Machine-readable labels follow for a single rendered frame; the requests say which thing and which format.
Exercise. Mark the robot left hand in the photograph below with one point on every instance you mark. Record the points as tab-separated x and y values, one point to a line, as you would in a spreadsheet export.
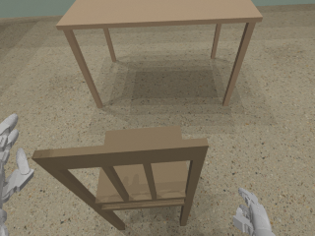
19	178

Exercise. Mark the robot right hand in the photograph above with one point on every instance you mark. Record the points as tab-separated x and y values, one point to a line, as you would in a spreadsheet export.
255	217

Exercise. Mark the table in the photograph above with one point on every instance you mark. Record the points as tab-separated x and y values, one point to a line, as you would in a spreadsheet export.
117	14

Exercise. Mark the left robot forearm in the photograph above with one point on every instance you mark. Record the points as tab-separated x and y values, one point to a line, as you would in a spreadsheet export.
3	218

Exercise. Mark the chair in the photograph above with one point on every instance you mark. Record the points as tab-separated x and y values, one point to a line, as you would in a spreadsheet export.
139	168

